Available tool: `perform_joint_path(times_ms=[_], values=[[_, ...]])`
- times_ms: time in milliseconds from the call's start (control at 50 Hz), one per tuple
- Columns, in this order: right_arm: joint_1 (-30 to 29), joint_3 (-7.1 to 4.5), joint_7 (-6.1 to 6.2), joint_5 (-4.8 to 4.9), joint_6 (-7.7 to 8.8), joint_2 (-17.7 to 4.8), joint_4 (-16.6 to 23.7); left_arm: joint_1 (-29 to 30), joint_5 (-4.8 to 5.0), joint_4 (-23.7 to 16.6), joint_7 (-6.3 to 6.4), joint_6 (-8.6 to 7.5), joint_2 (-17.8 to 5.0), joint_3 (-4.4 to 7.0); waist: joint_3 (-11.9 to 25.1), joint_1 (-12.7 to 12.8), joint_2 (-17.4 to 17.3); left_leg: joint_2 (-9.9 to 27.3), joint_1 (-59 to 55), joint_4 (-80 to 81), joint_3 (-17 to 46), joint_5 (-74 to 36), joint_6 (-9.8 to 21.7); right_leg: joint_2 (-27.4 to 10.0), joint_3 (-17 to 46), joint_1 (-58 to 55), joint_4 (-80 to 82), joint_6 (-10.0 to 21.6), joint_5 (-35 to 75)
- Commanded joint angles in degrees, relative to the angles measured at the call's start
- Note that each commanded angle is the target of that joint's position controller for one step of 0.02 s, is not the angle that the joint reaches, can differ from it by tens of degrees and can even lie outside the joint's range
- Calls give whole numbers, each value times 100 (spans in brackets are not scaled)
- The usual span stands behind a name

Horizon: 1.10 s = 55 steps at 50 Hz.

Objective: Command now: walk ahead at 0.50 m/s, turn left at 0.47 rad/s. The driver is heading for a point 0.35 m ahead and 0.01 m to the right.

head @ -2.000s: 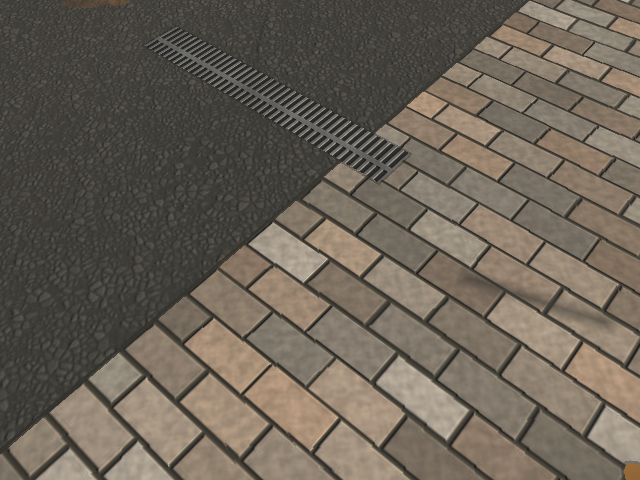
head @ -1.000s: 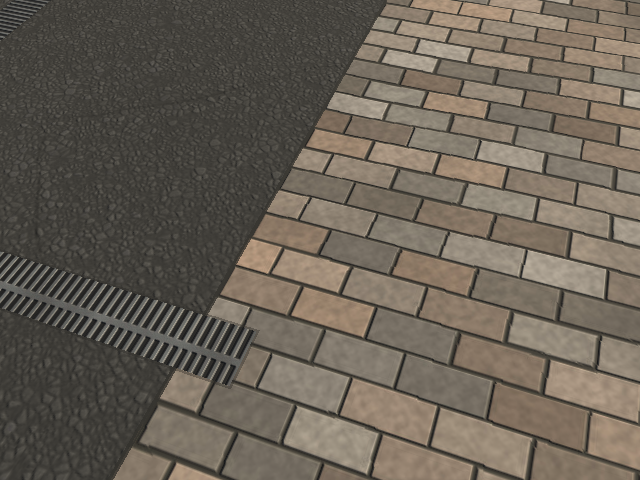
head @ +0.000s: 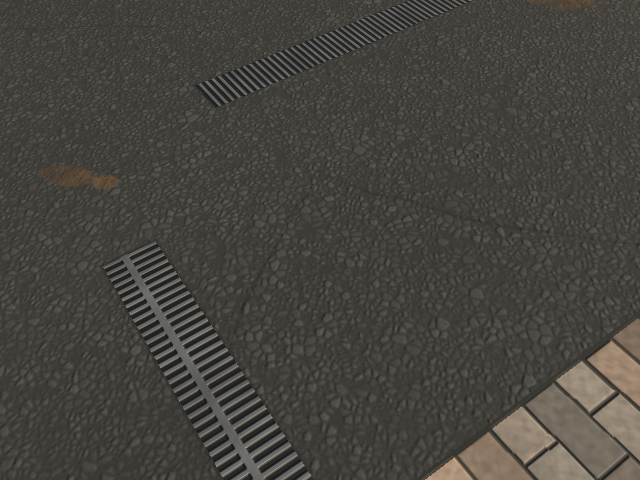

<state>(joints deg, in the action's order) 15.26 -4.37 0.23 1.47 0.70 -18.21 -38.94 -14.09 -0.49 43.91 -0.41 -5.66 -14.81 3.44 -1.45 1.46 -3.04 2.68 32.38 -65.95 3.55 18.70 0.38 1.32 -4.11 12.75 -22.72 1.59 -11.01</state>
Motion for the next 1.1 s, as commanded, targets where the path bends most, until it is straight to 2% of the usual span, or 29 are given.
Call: perform_joint_path(times_ms=[20,120,160,200,220,240,260,280,300,320,340,360,380,400,420,460,500,560,600,640,660,680,700,720,740,760,820,900,1100], values=[[-170,-22,-11,-36,55,-120,520,21,14,-165,-5,-125,-806,196,15,-26,751,332,800,539,291,-420,-61,-1613,1339,-553,1398,1026,685],[-930,101,-152,-67,201,27,629,-105,118,73,-17,-44,-1021,224,-103,167,627,243,430,2372,-103,-1701,-33,-1403,486,-700,1464,924,1313],[-1305,131,-212,-47,242,46,729,-377,174,222,-15,8,-1126,239,-181,305,633,177,259,2823,-291,-1814,3,-1467,421,-851,1436,891,1302],[-1538,117,-248,-23,256,-30,837,-569,215,369,-18,75,-1215,256,-257,320,695,117,235,3136,-338,-1570,109,-1641,457,-1192,1327,843,1508],[-1582,100,-261,-27,261,-88,871,-609,238,429,-13,113,-1257,266,-261,278,742,70,179,3270,-374,-1363,189,-1720,460,-1369,1214,805,1752],[-1499,65,-265,-60,271,-164,865,-559,241,469,0,158,-1296,268,-220,156,793,-43,-71,3462,-439,-1205,284,-1707,394,-1494,904,720,2566],[-1082,-12,-253,-124,284,-292,754,-472,251,490,25,201,-1341,269,75,-141,841,-253,-763,3729,-594,-1325,400,-1575,229,-1530,304,572,3701],[-318,-134,-223,-183,294,-514,499,-466,248,506,51,222,-1269,229,580,-530,769,-437,-1942,4032,-713,-1933,559,-1312,10,-1301,-630,369,4349],[409,-244,-145,-246,272,-874,324,-485,114,402,77,183,-1043,127,1237,-798,494,179,-3499,3722,-99,-3506,776,-1009,-143,-339,-1869,66,3158],[666,-270,-81,-395,238,-1368,312,-1030,-46,223,21,101,-386,-134,2117,-534,-1028,1964,-5585,3668,2360,-5003,1866,-121,-126,1867,-4144,-413,-1194],[753,-192,-94,-276,201,-984,295,-1106,56,472,0,52,-782,-52,2889,-694,-831,2223,-5498,3893,3000,-5526,2231,-34,878,1982,-5128,-479,-2690],[371,-99,-115,-233,196,-754,300,-719,225,368,-21,58,-1091,46,2114,-649,-582,1927,-4917,3869,2000,-5886,2018,-333,970,2346,-5295,-441,-2550],[55,-47,-117,-177,217,-554,259,-365,225,299,3,66,-969,9,1487,-516,-327,1559,-4277,3991,1405,-5607,1741,-541,811,2526,-4951,-412,-2262],[-249,-2,-123,-150,231,-401,230,-202,140,308,50,110,-905,15,1059,-356,-46,1327,-3601,4236,1110,-5193,1553,-679,722,2455,-4530,-433,-1923],[-452,28,-127,-169,244,-310,217,-235,99,333,74,198,-887,35,901,-157,-57,1199,-2980,4481,895,-5025,1465,-789,731,2004,-4218,-453,-1654],[-753,30,-140,-258,286,-268,136,-497,72,439,118,371,-582,-26,865,141,-119,1081,-2101,4778,513,-5003,1470,-749,661,1137,-3533,-553,-1265],[-1003,17,-113,-285,308,-316,38,-432,25,440,164,448,-453,-77,843,235,-258,931,-1680,4858,154,-4971,1433,-674,582,636,-2638,-597,-892],[-891,1,-56,-271,254,-414,-210,-87,3,415,176,518,-552,-67,923,81,-348,903,-1694,4948,88,-4174,1340,-576,551,279,-1876,-544,-4],[-866,34,-51,-255,211,-380,-364,134,5,384,165,570,-625,-41,775,32,-307,909,-1587,4977,179,-3106,1251,-559,581,104,-1515,-455,142],[-934,94,-57,-196,174,-273,-481,208,-51,395,151,578,-616,-26,592,128,-205,733,-1388,4836,200,-1763,1007,-485,512,-327,-755,-294,514],[-777,147,-62,-188,169,-132,-585,290,-112,375,154,574,-671,-19,466,112,-65,524,-1331,4721,182,-1074,751,-561,621,-522,-286,-203,920],[-546,190,-55,-265,167,-21,-672,386,-124,299,181,559,-897,13,397,-33,296,241,-1252,4454,74,-362,459,-935,1010,-695,-64,-78,1723],[2,170,-54,-310,174,-25,-780,647,-68,256,221,571,-1240,76,336,-483,1082,-173,-1156,4307,-184,140,236,-1207,1204,-649,-166,203,1775],[-22,206,11,-312,114,27,-835,831,-15,309,186,580,-890,24,407,-441,1311,-241,-1743,4338,-376,-51,89,-1082,1197,-40,24,289,442],[-309,165,58,-282,48,-166,-849,917,-20,305,141,568,-642,-32,170,-288,1069,-221,-1899,4297,-370,-245,61,-864,1108,272,128,157,-60],[-427,144,102,-247,-6,-206,-863,925,-45,361,122,540,-584,-59,167,-250,918,-174,-1972,4274,-342,-437,93,-769,1007,304,103,39,30],[-393,135,131,-249,-69,-221,-994,775,0,570,104,439,-652,-58,294,-191,740,-79,-2067,4307,-240,-964,137,-646,848,-55,-131,-48,875],[-435,122,133,-189,-38,-198,-1211,774,23,777,147,448,-643,-63,459,-139,510,-52,-2214,4239,-266,-1558,105,-597,776,-365,-310,19,1601],[-432,119,183,-178,-115,-202,-1711,912,37,1179,175,541,-595,-56,325,-161,295,-30,-2361,4284,-317,-1649,56,-468,664,-396,-266,49,1524]])
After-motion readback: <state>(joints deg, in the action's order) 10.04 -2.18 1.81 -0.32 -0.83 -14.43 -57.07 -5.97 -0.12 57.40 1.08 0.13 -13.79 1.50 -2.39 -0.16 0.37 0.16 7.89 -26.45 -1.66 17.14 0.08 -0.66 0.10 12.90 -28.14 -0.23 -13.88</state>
